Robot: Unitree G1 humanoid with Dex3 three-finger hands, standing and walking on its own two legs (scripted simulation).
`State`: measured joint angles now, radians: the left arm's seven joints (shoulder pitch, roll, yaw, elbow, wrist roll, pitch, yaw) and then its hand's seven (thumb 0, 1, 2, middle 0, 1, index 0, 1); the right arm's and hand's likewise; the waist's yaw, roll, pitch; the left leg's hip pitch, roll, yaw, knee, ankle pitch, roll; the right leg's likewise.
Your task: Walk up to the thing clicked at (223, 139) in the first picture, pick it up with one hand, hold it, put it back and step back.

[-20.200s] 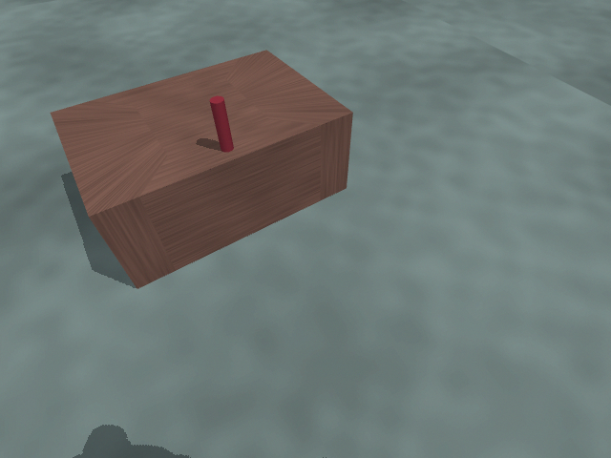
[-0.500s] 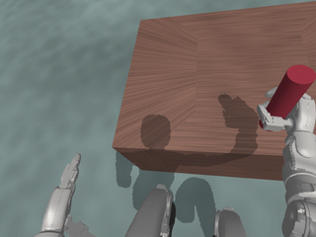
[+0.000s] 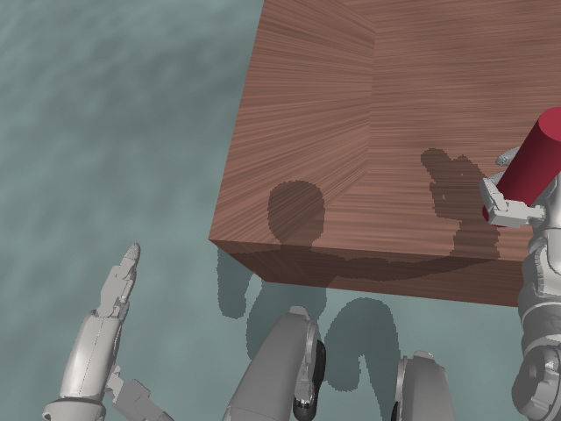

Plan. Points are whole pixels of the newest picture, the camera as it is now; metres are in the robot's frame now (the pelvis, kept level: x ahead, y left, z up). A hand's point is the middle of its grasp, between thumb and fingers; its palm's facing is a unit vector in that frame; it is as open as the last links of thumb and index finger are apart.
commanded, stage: lower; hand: right
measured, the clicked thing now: (526, 177) +0.47 -0.18 -0.02
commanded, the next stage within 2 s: loosen in 1.02 s
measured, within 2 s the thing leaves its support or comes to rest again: rests again in 0.84 s
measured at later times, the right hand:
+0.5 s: hand (495, 199) +0.48 -0.17 -0.09, palm faces +0.07 +1.00 +0.02, open 6.7 cm
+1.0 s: hand (490, 204) +0.48 -0.17 -0.12, palm faces +0.08 +1.00 +0.01, open 6.7 cm
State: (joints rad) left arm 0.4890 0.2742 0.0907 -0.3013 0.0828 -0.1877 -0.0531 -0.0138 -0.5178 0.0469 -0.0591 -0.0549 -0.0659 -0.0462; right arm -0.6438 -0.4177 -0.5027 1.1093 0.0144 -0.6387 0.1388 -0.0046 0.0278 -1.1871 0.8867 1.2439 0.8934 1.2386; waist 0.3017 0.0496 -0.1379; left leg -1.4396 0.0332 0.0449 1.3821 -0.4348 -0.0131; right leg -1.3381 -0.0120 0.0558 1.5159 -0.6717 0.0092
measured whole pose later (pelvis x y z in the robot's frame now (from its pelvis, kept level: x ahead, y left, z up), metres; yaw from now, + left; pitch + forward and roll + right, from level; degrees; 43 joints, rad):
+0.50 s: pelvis -0.01 +0.00 -0.04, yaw +0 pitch +31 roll +4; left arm 0.51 0.31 0.15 -0.41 0.08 -0.19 -0.07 -0.01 -0.53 0.05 -0.06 -0.05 -0.06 -0.05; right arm -0.68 -0.47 -0.52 1.12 -0.02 -0.64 0.12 0.00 0.02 -1.19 0.88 1.25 0.89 1.25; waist 0.36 0.05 -0.14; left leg -1.59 0.04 0.04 1.50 -0.44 -0.02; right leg -1.49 0.00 0.06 1.66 -0.70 0.00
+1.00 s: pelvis -0.03 +0.00 -0.06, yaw +1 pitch +31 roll +4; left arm 0.52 0.33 0.17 -0.47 0.08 -0.20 -0.07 -0.01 -0.54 0.05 -0.06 -0.05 -0.06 -0.05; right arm -0.71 -0.51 -0.54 1.14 -0.04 -0.64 0.10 0.00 0.02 -1.19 0.88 1.26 0.89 1.25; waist 0.39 0.06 -0.14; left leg -1.68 0.04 0.05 1.57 -0.44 -0.02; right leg -1.58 0.00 0.07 1.74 -0.70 0.00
